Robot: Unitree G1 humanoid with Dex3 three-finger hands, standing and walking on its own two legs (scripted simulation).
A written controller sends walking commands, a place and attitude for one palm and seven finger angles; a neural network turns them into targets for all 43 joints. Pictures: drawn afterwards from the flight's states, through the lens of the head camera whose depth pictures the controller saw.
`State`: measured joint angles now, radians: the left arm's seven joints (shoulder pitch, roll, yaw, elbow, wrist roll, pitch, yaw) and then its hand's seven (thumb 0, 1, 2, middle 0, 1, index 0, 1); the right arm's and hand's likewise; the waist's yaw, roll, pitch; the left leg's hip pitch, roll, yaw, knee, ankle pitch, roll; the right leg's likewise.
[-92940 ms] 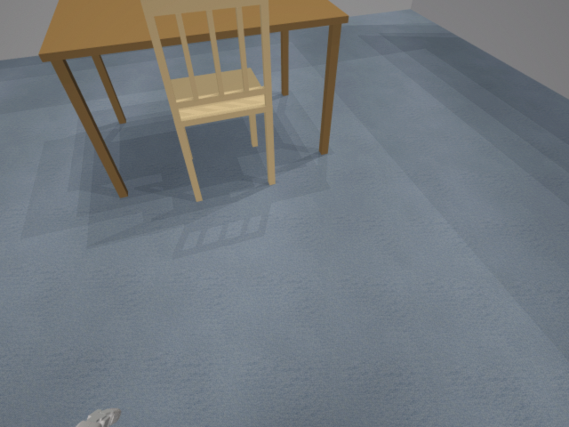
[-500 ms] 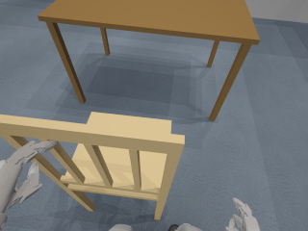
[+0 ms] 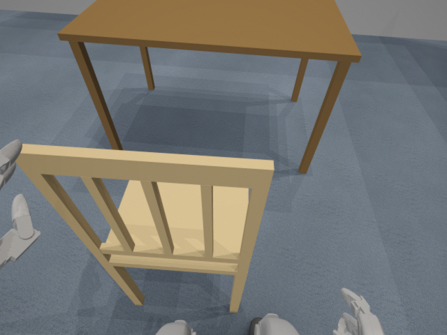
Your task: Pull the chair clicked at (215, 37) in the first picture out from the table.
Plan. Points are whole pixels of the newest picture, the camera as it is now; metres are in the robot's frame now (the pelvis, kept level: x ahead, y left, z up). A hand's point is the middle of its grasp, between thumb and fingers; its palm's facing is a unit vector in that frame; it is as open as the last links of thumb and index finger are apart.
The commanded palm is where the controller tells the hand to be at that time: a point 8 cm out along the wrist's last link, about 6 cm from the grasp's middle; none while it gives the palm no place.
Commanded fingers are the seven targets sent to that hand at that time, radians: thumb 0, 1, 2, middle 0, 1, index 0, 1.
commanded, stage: step back with the hand held close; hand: left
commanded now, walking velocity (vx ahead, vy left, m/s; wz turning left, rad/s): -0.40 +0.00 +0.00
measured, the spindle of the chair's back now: (160, 221) +0.35 +0.15 -0.05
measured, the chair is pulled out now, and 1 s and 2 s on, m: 0.64 0.64 0.64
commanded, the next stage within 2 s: stop stepping back and stand still in 0.10 s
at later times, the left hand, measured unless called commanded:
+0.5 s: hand out of the picture +0.10 +0.29 +0.18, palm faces +0.50 -0.75 -0.44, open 7.4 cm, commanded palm +0.03 +0.33 +0.20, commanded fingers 0.00 0.90 0.90 -0.20 -0.30 -0.20 -0.30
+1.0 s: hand out of the picture +0.12 +0.28 +0.19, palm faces +0.38 -0.75 -0.54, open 7.4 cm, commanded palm +0.06 +0.33 +0.20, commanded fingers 0.00 0.90 0.90 -0.20 -0.30 -0.20 -0.30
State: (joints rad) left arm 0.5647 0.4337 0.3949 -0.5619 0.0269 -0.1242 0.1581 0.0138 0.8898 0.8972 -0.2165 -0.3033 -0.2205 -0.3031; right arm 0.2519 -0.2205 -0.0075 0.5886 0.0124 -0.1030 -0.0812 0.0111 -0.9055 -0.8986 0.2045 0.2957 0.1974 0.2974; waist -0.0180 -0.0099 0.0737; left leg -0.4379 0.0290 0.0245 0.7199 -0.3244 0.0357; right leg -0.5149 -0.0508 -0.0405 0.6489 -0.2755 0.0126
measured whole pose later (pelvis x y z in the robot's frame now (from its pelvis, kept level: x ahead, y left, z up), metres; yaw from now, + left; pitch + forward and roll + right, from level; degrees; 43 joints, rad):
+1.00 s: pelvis -0.07 +0.02 +0.03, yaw +3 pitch +0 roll +0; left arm 0.62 0.47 0.43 -0.54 -0.02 -0.20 0.15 0.01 0.89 0.90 -0.22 -0.30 -0.22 -0.30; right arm 0.27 -0.21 -0.02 0.68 0.03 -0.14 -0.09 0.01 -0.91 -0.90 0.20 0.30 0.20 0.30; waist -0.03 -0.02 0.01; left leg -0.21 0.06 0.10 0.47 -0.26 -0.01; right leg -0.24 0.00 0.04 0.44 -0.21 0.02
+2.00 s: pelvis -0.08 +0.03 +0.03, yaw +4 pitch -1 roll +0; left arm 0.36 0.20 -0.02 1.04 0.01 0.02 0.03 0.00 0.93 0.90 -0.20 -0.30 -0.20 -0.30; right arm 0.40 -0.17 -0.01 1.06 -0.01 0.00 -0.01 0.01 -0.91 -0.90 0.20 0.29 0.19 0.30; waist -0.02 0.03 0.04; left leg -0.21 0.02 0.09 0.46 -0.24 0.02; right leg -0.23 -0.04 0.03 0.45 -0.21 0.03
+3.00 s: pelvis -0.06 +0.02 +0.03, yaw +4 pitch -1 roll +0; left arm 0.29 0.14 -0.02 1.09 0.01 0.00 0.04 0.01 0.93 0.90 -0.20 -0.30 -0.20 -0.30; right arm 0.34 -0.13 0.00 1.10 -0.01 -0.02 -0.03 0.00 -0.91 -0.90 0.20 0.29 0.19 0.30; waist -0.02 0.02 0.05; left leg -0.17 0.03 0.09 0.42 -0.24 0.00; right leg -0.21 -0.02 0.03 0.44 -0.22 0.02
